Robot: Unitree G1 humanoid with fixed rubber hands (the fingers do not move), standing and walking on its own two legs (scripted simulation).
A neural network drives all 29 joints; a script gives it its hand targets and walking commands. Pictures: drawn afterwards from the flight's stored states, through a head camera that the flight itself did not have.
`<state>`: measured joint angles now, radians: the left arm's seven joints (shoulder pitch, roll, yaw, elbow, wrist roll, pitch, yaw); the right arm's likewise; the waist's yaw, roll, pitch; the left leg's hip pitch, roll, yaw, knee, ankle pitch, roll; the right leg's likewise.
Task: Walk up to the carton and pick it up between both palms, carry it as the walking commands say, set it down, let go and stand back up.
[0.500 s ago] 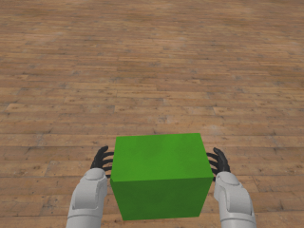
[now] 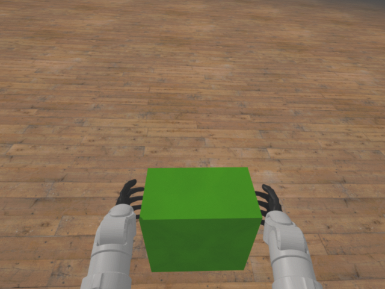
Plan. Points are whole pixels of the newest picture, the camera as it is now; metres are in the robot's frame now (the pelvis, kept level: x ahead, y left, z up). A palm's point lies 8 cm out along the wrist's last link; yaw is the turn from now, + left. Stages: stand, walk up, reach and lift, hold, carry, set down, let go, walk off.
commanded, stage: set down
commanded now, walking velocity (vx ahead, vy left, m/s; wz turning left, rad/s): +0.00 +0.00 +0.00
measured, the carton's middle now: (197, 221) +0.33 +0.01 -0.07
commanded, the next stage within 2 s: none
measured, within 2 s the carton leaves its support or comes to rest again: neither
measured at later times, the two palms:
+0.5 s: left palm (133, 211) +0.32 +0.17 -0.03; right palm (269, 222) +0.32 -0.16 -0.03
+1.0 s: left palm (134, 242) +0.30 +0.18 -0.15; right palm (253, 243) +0.32 -0.15 -0.14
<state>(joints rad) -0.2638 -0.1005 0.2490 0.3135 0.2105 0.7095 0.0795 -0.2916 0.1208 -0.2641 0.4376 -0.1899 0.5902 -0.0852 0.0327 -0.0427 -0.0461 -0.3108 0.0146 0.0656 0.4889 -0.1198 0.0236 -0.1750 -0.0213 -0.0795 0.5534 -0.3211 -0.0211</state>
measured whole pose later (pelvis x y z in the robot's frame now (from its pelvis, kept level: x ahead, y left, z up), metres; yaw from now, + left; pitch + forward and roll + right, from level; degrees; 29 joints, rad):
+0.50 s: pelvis +0.02 -0.01 +0.00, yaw +0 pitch +3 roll +1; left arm -0.32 -0.10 0.36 0.55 0.26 0.38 0.01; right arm -0.33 0.10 -0.35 0.64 -0.22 0.35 -0.01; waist 0.03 -0.04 0.00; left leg -0.40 0.01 0.07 0.49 -0.14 0.02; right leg -0.27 -0.02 -0.07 0.57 -0.34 -0.02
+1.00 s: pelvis -0.02 +0.01 -0.05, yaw -2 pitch +24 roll -1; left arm -0.38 -0.09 0.31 0.59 0.21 -0.02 0.12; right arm -0.45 0.05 -0.29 0.68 -0.21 -0.03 -0.09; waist 0.04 -0.04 0.00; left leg -1.06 0.02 0.05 0.79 -0.15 0.03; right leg -0.96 -0.01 -0.04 0.91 -0.37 -0.01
